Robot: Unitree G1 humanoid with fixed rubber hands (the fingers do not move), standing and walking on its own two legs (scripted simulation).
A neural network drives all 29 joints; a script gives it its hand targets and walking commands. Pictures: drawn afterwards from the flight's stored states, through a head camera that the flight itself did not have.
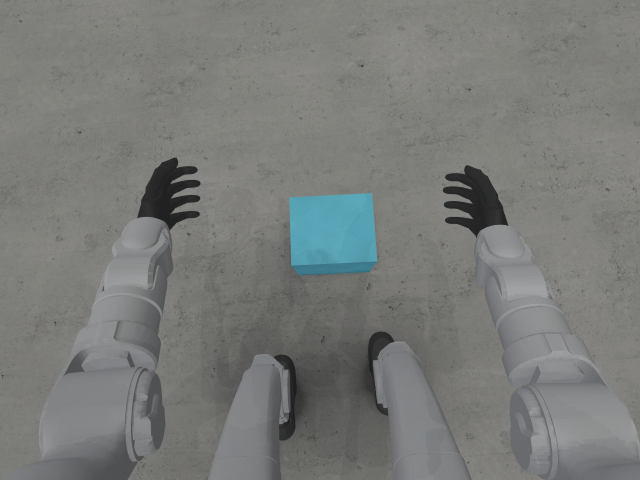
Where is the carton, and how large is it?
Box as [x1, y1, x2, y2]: [289, 193, 376, 274]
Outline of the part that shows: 371,193 289,197 291,265 298,274 368,271 376,261 376,251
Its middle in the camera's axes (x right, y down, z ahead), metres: +0.04 +0.00 +1.00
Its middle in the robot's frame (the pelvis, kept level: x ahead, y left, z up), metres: +0.48 -0.01 -0.59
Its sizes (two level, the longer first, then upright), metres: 0.195 0.162 0.204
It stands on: the floor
